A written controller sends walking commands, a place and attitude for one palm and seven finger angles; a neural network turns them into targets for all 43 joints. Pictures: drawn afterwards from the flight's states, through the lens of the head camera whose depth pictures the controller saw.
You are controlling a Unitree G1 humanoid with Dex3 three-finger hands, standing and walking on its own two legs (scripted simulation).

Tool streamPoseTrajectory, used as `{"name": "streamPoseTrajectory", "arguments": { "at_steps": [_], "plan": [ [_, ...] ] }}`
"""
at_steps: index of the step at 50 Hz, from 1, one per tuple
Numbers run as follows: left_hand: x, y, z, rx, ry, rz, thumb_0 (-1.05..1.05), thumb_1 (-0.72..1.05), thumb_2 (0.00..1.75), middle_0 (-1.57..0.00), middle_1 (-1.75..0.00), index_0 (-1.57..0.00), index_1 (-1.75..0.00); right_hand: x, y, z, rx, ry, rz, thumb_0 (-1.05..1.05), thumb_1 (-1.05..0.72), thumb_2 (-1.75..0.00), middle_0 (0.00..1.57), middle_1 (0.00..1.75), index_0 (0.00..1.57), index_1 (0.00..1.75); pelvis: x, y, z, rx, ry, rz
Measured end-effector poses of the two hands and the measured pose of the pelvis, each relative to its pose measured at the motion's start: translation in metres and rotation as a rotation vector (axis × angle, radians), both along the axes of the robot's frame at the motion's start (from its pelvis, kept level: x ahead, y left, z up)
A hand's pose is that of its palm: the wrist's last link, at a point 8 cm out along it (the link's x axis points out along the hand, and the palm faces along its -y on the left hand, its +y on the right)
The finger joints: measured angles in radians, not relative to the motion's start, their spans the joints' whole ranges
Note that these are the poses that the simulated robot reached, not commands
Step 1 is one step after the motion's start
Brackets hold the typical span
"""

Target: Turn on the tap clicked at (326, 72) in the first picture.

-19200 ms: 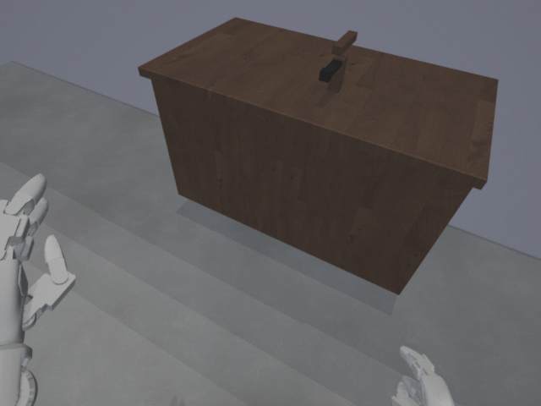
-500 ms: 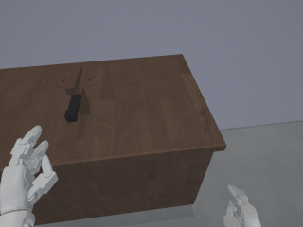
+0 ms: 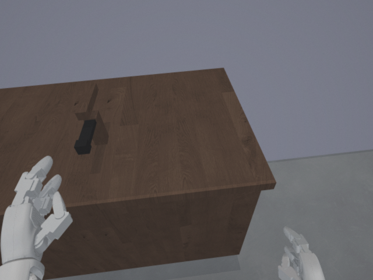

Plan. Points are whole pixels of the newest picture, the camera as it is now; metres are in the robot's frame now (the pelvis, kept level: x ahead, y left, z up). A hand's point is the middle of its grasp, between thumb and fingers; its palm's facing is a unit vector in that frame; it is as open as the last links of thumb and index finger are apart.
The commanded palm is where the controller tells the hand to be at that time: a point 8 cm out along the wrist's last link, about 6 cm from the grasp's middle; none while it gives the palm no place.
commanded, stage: reach beside the lever's end, fingers flat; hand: left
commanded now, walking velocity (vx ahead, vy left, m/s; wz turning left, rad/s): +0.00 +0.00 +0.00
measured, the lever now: (83, 146) +0.38 +0.31 +0.08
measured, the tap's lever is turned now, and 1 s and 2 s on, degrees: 0 0 0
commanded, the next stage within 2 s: none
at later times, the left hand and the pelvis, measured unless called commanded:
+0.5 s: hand (68, 202) +0.21 +0.24 +0.13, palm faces +0.43 -0.89 -0.14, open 7.4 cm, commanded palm +0.17 +0.29 +0.13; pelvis +0.00 +0.00 +0.00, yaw +0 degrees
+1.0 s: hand (68, 184) +0.25 +0.27 +0.11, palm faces +0.44 -0.89 -0.11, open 7.5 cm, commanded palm +0.22 +0.32 +0.11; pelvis +0.00 +0.01 +0.00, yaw -1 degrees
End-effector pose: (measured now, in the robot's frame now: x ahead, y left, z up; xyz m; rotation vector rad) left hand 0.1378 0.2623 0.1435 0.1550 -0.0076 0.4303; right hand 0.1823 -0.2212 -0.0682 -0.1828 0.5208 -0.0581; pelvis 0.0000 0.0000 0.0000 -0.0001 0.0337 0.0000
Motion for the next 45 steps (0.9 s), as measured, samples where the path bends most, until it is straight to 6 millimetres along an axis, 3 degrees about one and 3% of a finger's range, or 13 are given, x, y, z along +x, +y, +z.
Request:
{"name": "streamPoseTrajectory", "arguments": {
  "at_steps": [14,45],
  "plan": [
    [0.009,0.006,-0.004,-0.002,0.002,0.013,0.02,0.9,0.9,-0.21,-0.3,-0.2,-0.31,0.0,-0.002,-0.003,-0.002,0.017,-0.006,0.01,-0.9,-0.9,0.2,0.3,0.2,0.3,0.002,0.0,0.0,0.001,0.005,0.002],
    [0.06,0.042,-0.023,-0.031,-0.003,0.028,0.02,0.9,0.9,-0.2,-0.27,-0.19,-0.28,-0.019,-0.001,-0.008,-0.029,0.1,-0.059,0.01,-0.9,-0.9,0.2,0.3,0.2,0.3,-0.004,0.012,0.004,-0.001,0.016,-0.01]
  ]
}}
